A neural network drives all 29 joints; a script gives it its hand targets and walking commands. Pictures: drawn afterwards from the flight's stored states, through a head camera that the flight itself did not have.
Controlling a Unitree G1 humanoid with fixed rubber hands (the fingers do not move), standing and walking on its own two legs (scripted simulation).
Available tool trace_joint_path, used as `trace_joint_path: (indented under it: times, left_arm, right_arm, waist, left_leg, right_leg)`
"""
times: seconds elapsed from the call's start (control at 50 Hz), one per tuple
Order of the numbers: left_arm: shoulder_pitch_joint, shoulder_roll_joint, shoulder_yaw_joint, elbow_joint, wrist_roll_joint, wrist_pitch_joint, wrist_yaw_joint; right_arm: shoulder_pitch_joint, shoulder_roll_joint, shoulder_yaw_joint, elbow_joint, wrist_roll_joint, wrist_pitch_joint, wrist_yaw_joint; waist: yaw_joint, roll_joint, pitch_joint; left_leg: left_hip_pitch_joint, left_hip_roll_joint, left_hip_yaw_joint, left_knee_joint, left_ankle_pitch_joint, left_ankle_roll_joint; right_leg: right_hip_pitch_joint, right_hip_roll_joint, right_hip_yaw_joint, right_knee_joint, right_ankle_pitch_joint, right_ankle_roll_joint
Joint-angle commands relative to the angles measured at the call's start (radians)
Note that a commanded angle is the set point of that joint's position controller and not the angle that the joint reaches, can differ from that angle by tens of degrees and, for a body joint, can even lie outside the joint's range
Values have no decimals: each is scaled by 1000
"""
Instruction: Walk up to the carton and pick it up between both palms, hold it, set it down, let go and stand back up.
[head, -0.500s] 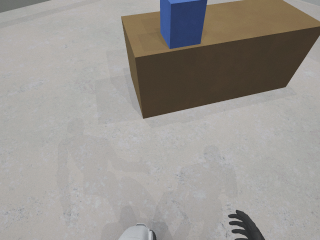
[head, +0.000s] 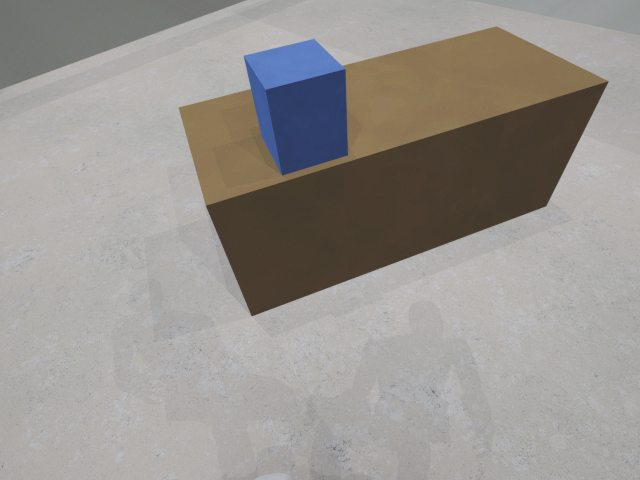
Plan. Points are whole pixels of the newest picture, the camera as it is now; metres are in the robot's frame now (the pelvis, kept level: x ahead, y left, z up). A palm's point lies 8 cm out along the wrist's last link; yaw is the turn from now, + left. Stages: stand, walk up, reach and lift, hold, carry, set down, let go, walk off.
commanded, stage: walk up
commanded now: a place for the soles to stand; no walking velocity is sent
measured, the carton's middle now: (298, 107) +1.03 +0.07 -0.07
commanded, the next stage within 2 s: none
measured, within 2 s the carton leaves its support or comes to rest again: neither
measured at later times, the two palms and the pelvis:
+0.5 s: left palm (142, 436) +0.22 +0.30 -0.12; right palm (462, 366) +0.30 -0.19 -0.11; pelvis +0.22 +0.05 +0.00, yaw +0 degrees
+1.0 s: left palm (182, 313) +0.41 +0.27 -0.09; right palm (457, 275) +0.47 -0.23 -0.11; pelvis +0.42 +0.03 +0.02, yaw -1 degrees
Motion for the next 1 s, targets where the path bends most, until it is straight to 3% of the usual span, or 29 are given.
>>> trace_joint_path:
  times: [0.0,0.06,0.12,0.2,0.26,0.28,0.3,0.32,0.34,0.36,0.38,0.42,0.44,0.48,0.52,0.56,0.62,0.64,0.68,0.7,0.72,0.74,0.76,0.78,0.82,0.86,0.92,0.98]
  left_arm:
    - [150,165,39,-6,3,-40,9]
    - [173,156,36,30,2,-54,6]
    - [195,147,32,52,4,-53,0]
    - [226,175,33,75,19,-44,-4]
    - [222,190,34,80,31,-22,-2]
    - [222,188,31,82,31,-12,-3]
    - [243,170,21,83,31,-4,-7]
    - [298,115,0,77,18,3,-8]
    - [364,94,-8,32,0,15,-8]
    - [270,152,10,-4,4,22,-3]
    - [184,155,12,-26,4,19,-5]
    - [146,128,13,-19,8,14,-8]
    - [165,118,16,-4,12,16,-13]
    - [191,88,18,21,20,19,-24]
    - [153,72,16,12,26,19,-32]
    - [84,63,13,-8,28,16,-38]
    - [16,81,21,-34,25,12,-37]
    - [14,88,26,-37,24,10,-33]
    - [84,109,42,-21,27,2,-19]
    - [159,135,56,-4,29,-3,-8]
    - [242,207,77,-9,34,-10,4]
    - [288,293,92,-21,16,-2,19]
    - [286,287,94,-13,-12,9,33]
    - [244,259,79,-18,-16,8,38]
    - [156,203,58,-23,-5,-6,36]
    - [129,156,44,-6,1,-26,28]
    - [143,146,42,27,3,-43,24]
    - [163,149,41,52,8,-45,18]
  right_arm:
    - [-1,-46,-12,-101,0,-35,11]
    - [-45,-2,-2,-107,-4,-24,23]
    - [-155,23,7,-130,-1,-26,29]
    - [-229,13,-4,-136,2,-35,26]
    - [-159,-12,-23,-109,-7,-40,13]
    - [-96,-31,-34,-91,-12,-46,6]
    - [0,-62,-52,-66,-22,-52,-6]
    - [119,-125,-77,-61,-27,-51,-17]
    - [149,-206,-92,-80,6,-44,-30]
    - [112,-202,-96,-95,54,-32,-45]
    - [69,-174,-84,-105,60,-32,-52]
    - [-9,-115,-61,-111,43,-45,-50]
    - [-32,-82,-48,-106,38,-55,-44]
    - [-39,-63,-42,-86,30,-71,-36]
    - [-36,-68,-43,-71,25,-77,-35]
    - [-35,-82,-45,-56,23,-72,-31]
    - [-8,-112,-43,-32,16,-58,-22]
    - [-2,-122,-41,-27,13,-51,-19]
    - [-5,-123,-27,-23,4,-34,-14]
    - [13,-97,-12,-22,-1,-26,-10]
    - [46,-33,14,-37,3,-25,-4]
    - [68,-38,13,-74,7,-14,1]
    - [17,-101,-6,-99,-2,-1,-6]
    - [-31,-104,-10,-107,-2,0,-8]
    - [-23,-95,-13,-94,0,-8,-5]
    - [28,-64,-14,-68,0,-10,6]
    - [0,-20,-7,-64,-4,-3,19]
    - [-87,9,0,-80,-4,-3,28]
  waist:
    - [23,-135,16]
    - [13,-129,20]
    - [30,-135,58]
    - [38,-156,96]
    - [-2,-128,106]
    - [-33,-91,81]
    - [-69,-18,16]
    - [-105,125,-116]
    - [-85,210,-212]
    - [-99,97,-157]
    - [-85,46,-28]
    - [-41,10,33]
    - [-13,13,37]
    - [17,28,26]
    - [18,42,37]
    - [8,64,61]
    - [-11,88,83]
    - [-7,75,88]
    - [38,12,76]
    - [75,-67,48]
    - [112,-247,-24]
    - [100,-293,-43]
    - [115,-163,14]
    - [111,-137,68]
    - [71,-145,69]
    - [30,-148,38]
    - [18,-145,32]
    - [27,-162,62]
  left_leg:
    - [-228,59,-58,-74,120,-24]
    - [-223,44,-12,-177,254,-34]
    - [-182,40,29,-370,382,-26]
    - [-37,25,42,-531,434,8]
    - [110,5,44,-596,361,35]
    - [212,-18,53,-626,336,44]
    - [357,-24,27,-646,292,58]
    - [525,148,-208,-666,158,104]
    - [628,367,-644,-814,30,199]
    - [534,399,-735,-940,-97,230]
    - [434,391,-639,-954,-26,218]
    - [296,333,-394,-947,151,232]
    - [233,294,-303,-950,205,224]
    - [176,244,-189,-945,300,225]
    - [154,218,-129,-943,268,223]
    - [125,187,-84,-942,142,206]
    - [72,184,-76,-929,-50,193]
    - [46,192,-78,-913,-100,189]
    - [-23,175,-54,-799,-158,157]
    - [-67,137,-10,-638,-142,127]
    - [-144,48,75,-311,-99,71]
    - [-279,-35,65,-73,-191,18]
    - [-322,8,-21,24,-161,6]
    - [-363,32,-49,62,-101,0]
    - [-319,67,-74,-25,4,-14]
    - [-208,63,-55,-100,85,-36]
    - [-187,54,-17,-177,214,-49]
    - [-166,61,12,-324,328,-43]
  right_leg:
    - [191,-246,321,-380,112,-148]
    - [193,-207,202,-374,250,-150]
    - [167,-180,124,-371,236,-131]
    - [129,-218,126,-372,164,-121]
    - [120,-239,129,-279,160,-109]
    - [97,-214,99,-160,204,-98]
    - [49,-155,47,49,216,-77]
    - [-81,-62,-14,376,33,-30]
    - [-269,44,46,616,-290,11]
    - [-322,1,145,679,-260,9]
    - [-358,-20,161,719,-196,11]
    - [-307,-62,159,631,-154,19]
    - [-245,-73,159,560,-142,27]
    - [-176,-61,125,472,-107,38]
    - [-174,-59,95,351,-58,43]
    - [-146,-54,67,205,10,42]
    - [-42,-8,19,72,70,33]
    - [5,5,8,41,75,26]
    - [154,37,-1,-28,80,5]
    - [258,31,40,-61,17,-7]
    - [357,-173,323,-160,-179,-49]
    - [376,-390,790,-371,-377,-144]
    - [302,-440,878,-431,-444,-195]
    - [271,-415,778,-415,-384,-210]
    - [238,-319,514,-393,-184,-179]
    - [180,-255,337,-390,33,-157]
    - [171,-218,220,-379,193,-159]
    - [152,-196,155,-369,178,-143]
